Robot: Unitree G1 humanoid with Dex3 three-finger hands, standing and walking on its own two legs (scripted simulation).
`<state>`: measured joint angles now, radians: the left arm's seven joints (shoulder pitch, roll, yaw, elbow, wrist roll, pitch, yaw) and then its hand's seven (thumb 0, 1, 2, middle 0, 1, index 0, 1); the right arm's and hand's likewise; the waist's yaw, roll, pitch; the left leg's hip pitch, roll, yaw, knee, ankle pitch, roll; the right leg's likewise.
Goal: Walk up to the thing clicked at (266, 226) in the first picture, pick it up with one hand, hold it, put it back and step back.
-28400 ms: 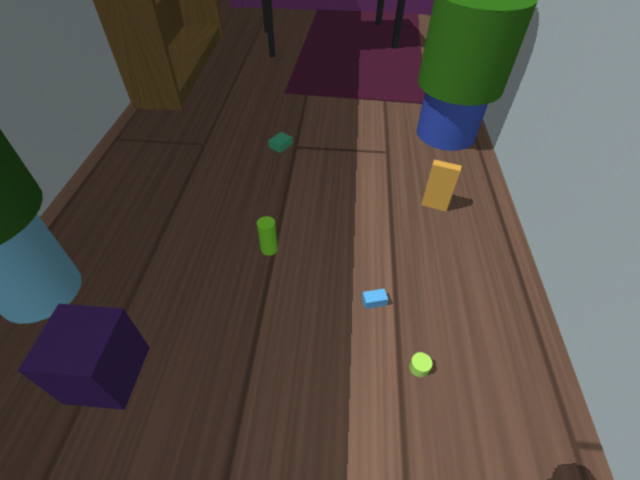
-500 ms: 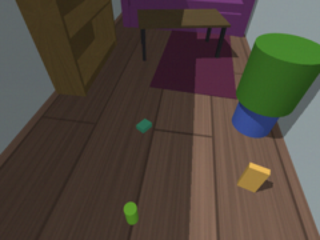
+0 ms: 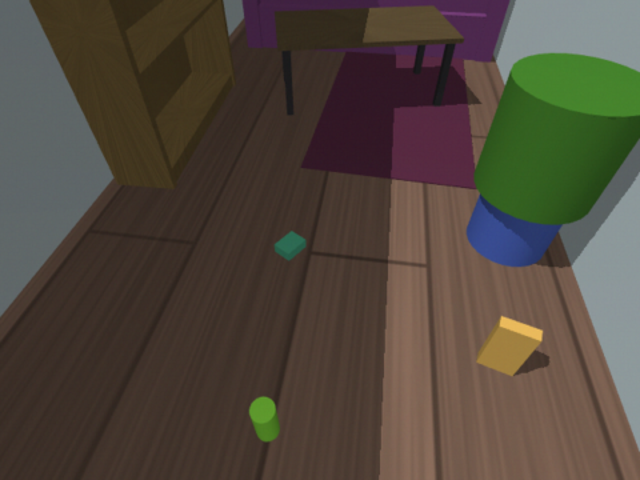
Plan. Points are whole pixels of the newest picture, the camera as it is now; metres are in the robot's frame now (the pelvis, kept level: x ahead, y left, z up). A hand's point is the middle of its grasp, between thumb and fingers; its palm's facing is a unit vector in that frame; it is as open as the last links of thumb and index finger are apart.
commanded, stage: stand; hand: left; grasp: from the side
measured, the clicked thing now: (265, 419) +0.44 +0.18 -0.70
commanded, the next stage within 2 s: step back in 1.12 s
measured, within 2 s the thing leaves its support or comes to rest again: neither
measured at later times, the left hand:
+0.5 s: hand out of the picture +0.11 +0.24 -0.15, palm faces -0.03 -0.94 -0.34, open 7.4 cm
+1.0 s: hand out of the picture +0.10 +0.23 -0.15, palm faces -0.03 -0.94 -0.34, open 7.4 cm
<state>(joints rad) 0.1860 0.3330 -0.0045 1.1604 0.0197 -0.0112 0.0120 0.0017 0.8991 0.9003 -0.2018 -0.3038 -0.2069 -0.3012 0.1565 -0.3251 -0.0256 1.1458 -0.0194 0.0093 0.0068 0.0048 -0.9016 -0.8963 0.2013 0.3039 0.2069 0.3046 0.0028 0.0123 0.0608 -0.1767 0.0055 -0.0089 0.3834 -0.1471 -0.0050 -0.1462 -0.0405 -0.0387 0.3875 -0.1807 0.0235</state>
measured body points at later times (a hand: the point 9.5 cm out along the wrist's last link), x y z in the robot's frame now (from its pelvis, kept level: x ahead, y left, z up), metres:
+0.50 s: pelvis +0.02 -0.01 +0.00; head +0.02 -0.01 +0.45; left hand +0.11 +0.28 -0.13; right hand +0.09 -0.30 -0.14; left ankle +0.04 +0.12 -0.74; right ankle +0.02 -0.13 -0.74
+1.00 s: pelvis +0.03 -0.02 +0.00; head +0.03 -0.02 +0.45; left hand +0.11 +0.28 -0.13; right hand +0.10 -0.31 -0.13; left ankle +0.04 +0.12 -0.74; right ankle +0.02 -0.13 -0.74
